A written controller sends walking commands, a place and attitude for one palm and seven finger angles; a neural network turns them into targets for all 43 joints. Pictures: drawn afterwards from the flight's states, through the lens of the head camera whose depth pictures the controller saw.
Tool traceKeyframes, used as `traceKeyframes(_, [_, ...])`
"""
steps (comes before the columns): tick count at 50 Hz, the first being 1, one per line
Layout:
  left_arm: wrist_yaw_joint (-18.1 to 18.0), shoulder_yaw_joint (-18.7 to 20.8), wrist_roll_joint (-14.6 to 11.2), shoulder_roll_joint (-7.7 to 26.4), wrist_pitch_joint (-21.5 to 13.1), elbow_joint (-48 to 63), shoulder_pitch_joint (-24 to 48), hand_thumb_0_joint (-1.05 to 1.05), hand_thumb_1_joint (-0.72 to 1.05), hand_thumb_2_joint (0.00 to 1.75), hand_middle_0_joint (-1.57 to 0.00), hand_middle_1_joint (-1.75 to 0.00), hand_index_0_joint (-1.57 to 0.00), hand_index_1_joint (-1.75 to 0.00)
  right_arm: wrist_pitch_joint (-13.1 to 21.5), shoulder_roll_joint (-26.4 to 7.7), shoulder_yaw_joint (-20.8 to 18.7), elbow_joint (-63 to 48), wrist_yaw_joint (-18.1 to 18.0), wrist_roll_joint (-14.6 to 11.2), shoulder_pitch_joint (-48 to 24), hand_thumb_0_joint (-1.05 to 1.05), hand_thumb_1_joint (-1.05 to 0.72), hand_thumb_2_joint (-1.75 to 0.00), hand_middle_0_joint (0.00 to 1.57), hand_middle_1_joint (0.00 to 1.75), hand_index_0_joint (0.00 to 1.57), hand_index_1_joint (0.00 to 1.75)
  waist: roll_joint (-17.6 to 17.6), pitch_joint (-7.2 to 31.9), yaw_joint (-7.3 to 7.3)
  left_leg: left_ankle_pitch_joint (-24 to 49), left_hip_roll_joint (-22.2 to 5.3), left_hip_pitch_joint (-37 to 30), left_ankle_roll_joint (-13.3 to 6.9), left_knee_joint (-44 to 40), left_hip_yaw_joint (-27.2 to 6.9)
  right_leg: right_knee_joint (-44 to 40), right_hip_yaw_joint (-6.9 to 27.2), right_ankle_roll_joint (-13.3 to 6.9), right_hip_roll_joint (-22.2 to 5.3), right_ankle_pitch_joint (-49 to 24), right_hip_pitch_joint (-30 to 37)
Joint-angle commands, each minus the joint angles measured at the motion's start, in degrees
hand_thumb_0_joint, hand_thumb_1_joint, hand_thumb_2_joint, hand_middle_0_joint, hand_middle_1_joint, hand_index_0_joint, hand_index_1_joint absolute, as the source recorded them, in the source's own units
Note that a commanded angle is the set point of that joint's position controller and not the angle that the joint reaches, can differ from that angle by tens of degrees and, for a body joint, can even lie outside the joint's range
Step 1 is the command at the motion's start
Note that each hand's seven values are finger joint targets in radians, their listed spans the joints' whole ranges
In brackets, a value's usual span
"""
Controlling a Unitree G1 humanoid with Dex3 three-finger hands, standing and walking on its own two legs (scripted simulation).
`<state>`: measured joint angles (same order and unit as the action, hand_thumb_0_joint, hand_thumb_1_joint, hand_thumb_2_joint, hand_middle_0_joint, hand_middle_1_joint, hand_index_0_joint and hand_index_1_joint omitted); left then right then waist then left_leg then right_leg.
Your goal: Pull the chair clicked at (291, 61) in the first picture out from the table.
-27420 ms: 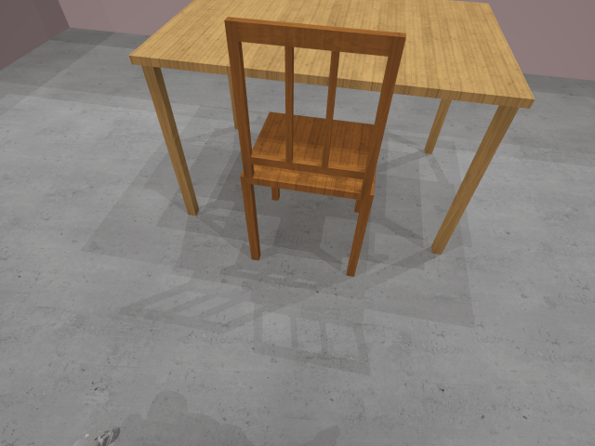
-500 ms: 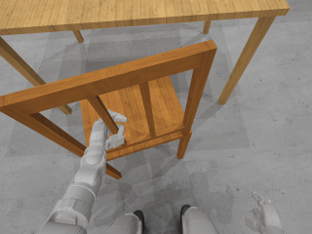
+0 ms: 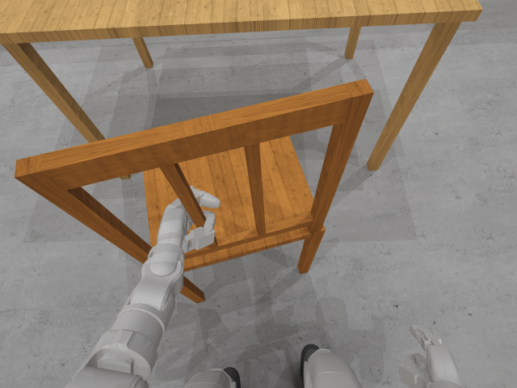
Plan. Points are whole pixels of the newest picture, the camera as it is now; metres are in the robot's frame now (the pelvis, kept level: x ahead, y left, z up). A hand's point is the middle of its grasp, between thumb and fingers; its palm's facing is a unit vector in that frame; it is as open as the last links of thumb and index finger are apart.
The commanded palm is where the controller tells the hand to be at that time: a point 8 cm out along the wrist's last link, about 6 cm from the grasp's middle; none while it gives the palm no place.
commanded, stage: step backward, pulling the chair out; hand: left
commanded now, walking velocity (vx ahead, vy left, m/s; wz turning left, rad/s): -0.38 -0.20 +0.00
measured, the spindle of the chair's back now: (196, 213) +0.38 +0.11 -0.05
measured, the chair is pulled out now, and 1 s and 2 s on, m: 0.31 0.50 0.59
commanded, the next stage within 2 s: stop walking, hand still on the chair in 1.06 s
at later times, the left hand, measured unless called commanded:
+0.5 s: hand (197, 283) +0.27 +0.10 -0.06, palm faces -0.09 -0.98 -0.20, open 5.2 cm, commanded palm +0.24 +0.16 -0.06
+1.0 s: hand (190, 356) +0.16 +0.11 -0.05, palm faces -0.01 -0.98 -0.20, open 5.2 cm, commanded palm +0.14 +0.16 -0.06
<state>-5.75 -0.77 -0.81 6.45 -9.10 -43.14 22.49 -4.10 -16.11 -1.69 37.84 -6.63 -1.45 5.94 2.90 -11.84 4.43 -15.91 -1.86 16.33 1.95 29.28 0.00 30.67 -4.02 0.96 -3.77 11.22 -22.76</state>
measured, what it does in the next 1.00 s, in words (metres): walks backwards: right foot, then left foot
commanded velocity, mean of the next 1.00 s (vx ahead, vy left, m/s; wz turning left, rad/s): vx -0.35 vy -0.06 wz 0.04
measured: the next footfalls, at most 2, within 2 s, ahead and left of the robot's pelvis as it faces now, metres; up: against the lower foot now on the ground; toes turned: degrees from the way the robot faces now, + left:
right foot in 0.20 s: +0.00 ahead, -0.13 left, +0.00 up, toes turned -5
left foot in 0.48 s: -0.04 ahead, +0.15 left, +0.00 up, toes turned +0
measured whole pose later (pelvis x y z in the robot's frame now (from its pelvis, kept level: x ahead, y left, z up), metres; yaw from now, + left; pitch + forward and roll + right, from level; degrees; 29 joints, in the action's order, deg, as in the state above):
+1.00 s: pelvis -0.18 -0.01 +0.00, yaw +1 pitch +3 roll +1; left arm -5.7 1.6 -1.5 7.0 -9.9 -45.6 21.4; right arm -3.2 -16.0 -1.6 38.1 -5.9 -2.3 8.2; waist 2.6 -10.3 3.5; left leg -18.6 -1.4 17.0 2.2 34.9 0.2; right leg 30.2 -3.4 -0.8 -2.8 11.8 -21.6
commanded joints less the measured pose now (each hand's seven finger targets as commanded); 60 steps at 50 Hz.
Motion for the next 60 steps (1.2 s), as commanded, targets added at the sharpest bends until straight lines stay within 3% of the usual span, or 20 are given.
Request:
traceKeyframes(1, [1.47, -1.34, 0.88, 4.32, -4.95, 15.19, 3.49, 0.0, 0.9, 0.9, -0.5, -1.45, -0.5, -1.45, 1.11, -5.06, -2.44, -6.63, 1.49, 0.79, 6.6, 0.0, -0.9, -0.9, 0.2, 0.3, 0.2, 0.3, 5.25, 28.24, -2.78, 53.68, -15.71, -15.9, -7.98, -5.85, -10.38, 7.37, 2.02, 0.31, 1.19, -3.58, 9.2])
traceKeyframes(3, [2.55, -1.47, 1.93, 4.71, -5.2, 18.72, 2.95, 0.0, 0.9, 0.9, -0.5, -1.45, -0.5, -1.45, 1.8, -3.04, -1.63, -6.93, 3.57, 2.71, 4.53, 0.0, -0.9, -0.9, 0.2, 0.3, 0.2, 0.3, 17.26, 27.09, -3.87, 59.56, -17.59, -17.03, -9.54, -5.36, -12.19, 13.07, 2.72, -0.88, 2.02, 15.73, 3.32])
traceKeyframes(9, [2.33, 1.54, 2.71, 8.77, -6.39, 17.1, 5.16, 0.0, 0.9, 0.9, -0.5, -1.45, -0.5, -1.45, 3.88, -4.31, -2.93, -5.8, 4.6, 1.08, 9.0, 0.0, -0.9, -0.9, 0.2, 0.3, 0.2, 0.3, 6.56, 27.09, -2.35, 56.49, -13.68, -22.76, -4.67, 6.9, -7.66, -14.82, 2.25, -3.03, 2.41, -7.05, 11.27])
traceKeyframes(10, [2.58, 0.74, 3.09, 8.47, -6.72, 16.52, 5.92, 0.0, 0.9, 0.9, -0.5, -1.45, -0.5, -1.45, 3.63, -3.71, -2.65, -5.69, 4.28, 0.89, 9.11, 0.0, -0.9, -0.9, 0.2, 0.3, 0.2, 0.3, 3.16, 28.11, -2.01, 49.17, -11.11, -17.7, -3.21, 9.34, -5.21, -16.42, 2.85, -3.73, 0.43, -21.84, 17.78])
traceKeyframes(12, [2.14, 2.46, 2.65, 11.77, -7.84, 15.92, 10.08, 0.0, 0.9, 0.9, -0.5, -1.45, -0.5, -1.45, 3.68, -1.97, -1.84, -7.06, 2.74, 0.37, 6.38, 0.0, -0.9, -0.9, 0.2, 0.3, 0.2, 0.3, -7.64, 27.36, -2.4, -0.63, -3.3, 2.3, 1.01, 17.12, 0.1, -8.12, 12.05, -10.22, -13.51, -55.88, 27.48])
traceKeyframes(13, [1.55, 4.14, 2.32, 12.39, -7.14, 13.17, 8.26, 0.0, 0.9, 0.9, -0.5, -1.45, -0.5, -1.45, 3.62, -3.53, -2.52, -5.93, 1.71, 0.06, 6.36, 0.0, -0.9, -0.9, 0.2, 0.3, 0.2, 0.3, -14.88, 29.64, -3.33, -12.56, -0.58, 5.38, 0.32, 21.85, -2.52, -5.82, 11.79, -10.55, -15.86, -64.03, 29.48])
traceKeyframes(14, [1.3, 5.28, 1.79, 13.65, -6.24, 11.18, 5.6, 0.0, 0.9, 0.9, -0.5, -1.45, -0.5, -1.45, 3.78, -4.11, -2.51, -6.08, 1.44, -0.01, 5.62, 0.0, -0.9, -0.9, 0.2, 0.3, 0.2, 0.3, -13.54, 29.34, -4.11, -13.87, -0.47, 6.79, -0.12, 24.09, -4.52, -4.77, 11.29, -10.49, -17.21, -62.66, 28.17])
traceKeyframes(17, [0.49, 5.25, 1.53, 12.01, -6.0, 10.59, 6.1, 0.0, 0.9, 0.9, -0.5, -1.45, -0.5, -1.45, 3.54, -1.3, 0.12, -5.0, 1.14, 0.05, 2.9, 0.0, -0.9, -0.9, 0.2, 0.3, 0.2, 0.3, -7.29, 29.52, -4.18, -11.01, -0.44, 8.39, 0.64, 16.5, -3.73, -2.3, 9.86, -10.79, -16.04, -55.19, 29.88])
traceKeyframes(23, [0.21, 2.59, -0.31, 10.29, -5.17, 13.49, 3.99, 0.0, 0.9, 0.9, -0.5, -1.45, -0.5, -1.45, 2.58, -3.84, -1.02, -6.01, -0.4, -0.2, 4.27, 0.0, -0.9, -0.9, 0.2, 0.3, 0.2, 0.3, -10.32, 28.72, -3.15, 18.24, -4.57, -5.87, -0.83, -5.13, -1.58, 1.23, 5.21, -5.16, -10.32, -35.47, 21.03])
traceKeyframes(25, [0.71, 1.14, 0.22, 7.26, -5.1, 14.69, 2.54, 0.0, 0.9, 0.9, -0.5, -1.45, -0.5, -1.45, 2.17, -5.55, -2.21, -6.76, 0.7, 0.51, 5.63, 0.0, -0.9, -0.9, 0.2, 0.3, 0.2, 0.3, 2.1, 26.4, -3.15, 46.84, -15.87, -10.81, -7.6, -7.54, -12.52, 7.81, 2.07, -0.5, -0.06, -8.53, 11.59])
traceKeyframes(28, [2.41, -0.61, 1.93, 5.67, -5.22, 18.63, 3.22, 0.0, 0.9, 0.9, -0.5, -1.45, -0.5, -1.45, 2.82, -3.3, -1.65, -6.11, 3.8, 2.69, 4.41, 0.0, -0.9, -0.9, 0.2, 0.3, 0.2, 0.3, 16.17, 25.0, -4.14, 54.37, -19.2, -13.94, -10.89, -5.94, -14.03, 16.5, 4.05, -0.87, 2.6, 18.74, 2.82])
traceKeyframes(35, [2.77, 1.72, 2.25, 8.69, -6.03, 15.47, 4.53, 0.0, 0.9, 0.9, -0.5, -1.45, -0.5, -1.45, 4.52, -4.29, -2.79, -5.43, 4.13, 1.29, 7.13, 0.0, -0.9, -0.9, 0.2, 0.3, 0.2, 0.3, 7.73, 25.26, -2.82, 43.91, -14.75, -17.07, -6.27, 2.83, -10.39, -12.82, 4.06, -2.28, 2.05, -3.03, 11.75])
traceKeyframes(37, [2.51, 2.42, 2.92, 11.37, -7.01, 16.24, 7.12, 0.0, 0.9, 0.9, -0.5, -1.45, -0.5, -1.45, 4.27, -2.69, -2.28, -5.7, 3.39, 0.43, 7.38, 0.0, -0.9, -0.9, 0.2, 0.3, 0.2, 0.3, -3.3, 27.99, -2.18, 26.31, -7.61, -9.19, -2.4, 8.89, -1.98, -14.12, 7.04, -3.72, -5.07, -32.14, 21.66])
traceKeyframes(38, [1.96, 3.89, 2.41, 12.92, -7.24, 14.98, 7.82, 0.0, 0.9, 0.9, -0.5, -1.45, -0.5, -1.45, 4.27, -2.49, -2.71, -6.08, 2.54, -0.33, 6.98, 0.0, -0.9, -0.9, 0.2, 0.3, 0.2, 0.3, -12.63, 28.88, -2.04, 0.85, -2.62, -0.28, 0.05, 15.23, 0.95, -9.18, 11.25, -7.22, -11.77, -48.52, 25.88])
traceKeyframes(39, [1.45, 6.56, 1.74, 15.56, -6.27, 12.42, 4.88, 0.0, 0.9, 0.9, -0.5, -1.45, -0.5, -1.45, 4.3, -4.67, -3.51, -5.75, 1.79, -0.78, 6.38, 0.0, -0.9, -0.9, 0.2, 0.3, 0.2, 0.3, -17.65, 30.59, -3.79, -11.81, 0.49, 3.52, -0.15, 23.64, -2.37, -6.37, 12.76, -7.95, -15.17, -59.27, 26.41])
traceKeyframes(44, [0.38, 6.67, 0.9, 13.61, -4.53, 8.03, 5.48, 0.0, 0.9, 0.9, -0.5, -1.45, -0.5, -1.45, 3.6, -1.86, -0.15, -4.86, 1.24, -0.64, 2.36, 0.0, -0.9, -0.9, 0.2, 0.3, 0.2, 0.3, -6.17, 28.72, -4.49, -9.08, -0.29, 7.16, 0.29, 15.77, -3.15, -1.44, 10.49, -9.74, -14.77, -50.45, 27.93])
traceKeyframes(51, [0.13, 1.93, -0.95, 9.81, -2.27, 6.87, 6.32, 0.0, 0.9, 0.9, -0.5, -1.45, -0.5, -1.45, 1.76, -4.7, -2.09, -5.22, -0.78, -0.89, 6.15, 0.0, -0.9, -0.9, 0.2, 0.3, 0.2, 0.3, -8.37, 28.49, -3.52, 19.32, -6.52, -8.74, -1.59, -8.95, -0.23, 2.54, 7.63, -3.19, -9.32, -29.26, 19.42])
traceKeyframes(55, [1.47, 0.49, 0.48, 7.09, -2.93, 11.69, 8.28, 0.0, 0.9, 0.9, -0.5, -1.45, -0.5, -1.45, 1.1, -3.83, -2.33, -6.5, 1.74, 1.37, 4.52, 0.0, -0.9, -0.9, 0.2, 0.3, 0.2, 0.3, 17.37, 24.04, -3.2, 40.07, -16.51, -10.53, -8.92, -7.76, -10.58, 11.79, 2.9, -0.11, 1.04, 11.15, 7.19])
traceKeyframes(57, [1.35, 1.02, 1.03, 6.76, -2.48, 10.27, 6.54, 0.0, 0.9, 0.9, -0.5, -1.45, -0.5, -1.45, 1.11, -4.29, -2.89, -6.23, 3.18, 1.09, 5.6, 0.0, -0.9, -0.9, 0.2, 0.3, 0.2, 0.3, 15.5, 21.48, -3.74, 38.08, -17.34, -8.74, -10.25, -6.22, -10.01, 12.33, 3.08, -1.08, 2.33, 15.87, 6.41])
traceKeyframes(60, [1.04, 3.03, 0.91, 10.42, -2.67, 18.08, 14.49, 0.0, 0.9, 0.9, -0.5, -1.45, -0.5, -1.45, 2.1, -5.17, -2.65, -7.29, 3.27, -0.63, 7.79, 0.0, -0.9, -0.9, 0.2, 0.3, 0.2, 0.3, 4.92, 25.75, -4.08, 36.78, -13.4, -16.22, -5.69, 4.96, -6.13, -7.4, 3.89, -1.19, 0.84, -4.66, 13.42])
